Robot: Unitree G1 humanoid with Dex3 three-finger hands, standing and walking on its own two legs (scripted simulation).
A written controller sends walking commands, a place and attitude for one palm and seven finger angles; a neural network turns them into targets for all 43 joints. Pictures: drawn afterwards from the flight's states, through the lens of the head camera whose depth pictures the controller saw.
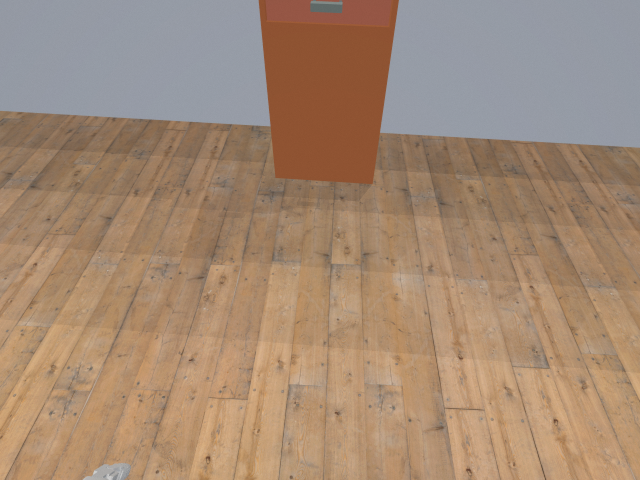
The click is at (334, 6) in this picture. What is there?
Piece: drawer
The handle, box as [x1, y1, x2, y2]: [310, 0, 342, 12]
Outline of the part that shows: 310,3 310,11 341,12 341,0 339,0 338,2 313,0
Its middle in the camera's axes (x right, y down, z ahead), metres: +0.02 -0.81 +1.33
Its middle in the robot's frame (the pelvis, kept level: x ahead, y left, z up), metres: +1.55 +0.05 +0.04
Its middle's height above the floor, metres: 0.81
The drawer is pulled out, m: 0.00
